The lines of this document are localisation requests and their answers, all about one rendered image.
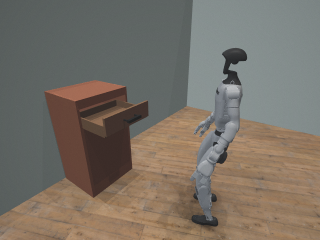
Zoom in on robot right hand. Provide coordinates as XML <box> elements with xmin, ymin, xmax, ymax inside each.
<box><xmin>193</xmin><ymin>120</ymin><xmax>210</xmax><ymax>137</ymax></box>

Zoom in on cabinet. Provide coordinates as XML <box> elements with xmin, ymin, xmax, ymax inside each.
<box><xmin>44</xmin><ymin>80</ymin><xmax>133</xmax><ymax>198</ymax></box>

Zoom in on right robot forearm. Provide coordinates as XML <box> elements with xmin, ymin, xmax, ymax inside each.
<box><xmin>205</xmin><ymin>111</ymin><xmax>215</xmax><ymax>125</ymax></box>

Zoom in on drawer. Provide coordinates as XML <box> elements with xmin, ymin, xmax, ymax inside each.
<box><xmin>80</xmin><ymin>99</ymin><xmax>149</xmax><ymax>138</ymax></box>

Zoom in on handle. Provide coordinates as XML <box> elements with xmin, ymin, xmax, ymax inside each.
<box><xmin>123</xmin><ymin>114</ymin><xmax>142</xmax><ymax>124</ymax></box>

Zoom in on left robot thigh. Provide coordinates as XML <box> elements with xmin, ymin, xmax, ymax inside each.
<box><xmin>195</xmin><ymin>146</ymin><xmax>228</xmax><ymax>192</ymax></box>

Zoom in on robot right foot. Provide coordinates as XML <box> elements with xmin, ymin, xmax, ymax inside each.
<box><xmin>193</xmin><ymin>193</ymin><xmax>217</xmax><ymax>202</ymax></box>

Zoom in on left robot forearm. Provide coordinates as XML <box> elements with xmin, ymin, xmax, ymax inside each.
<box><xmin>206</xmin><ymin>123</ymin><xmax>238</xmax><ymax>165</ymax></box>

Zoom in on robot left hand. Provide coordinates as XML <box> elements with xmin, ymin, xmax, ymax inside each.
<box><xmin>190</xmin><ymin>159</ymin><xmax>214</xmax><ymax>187</ymax></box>

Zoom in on left robot upper arm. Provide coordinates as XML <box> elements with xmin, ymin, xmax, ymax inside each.
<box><xmin>224</xmin><ymin>85</ymin><xmax>241</xmax><ymax>132</ymax></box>

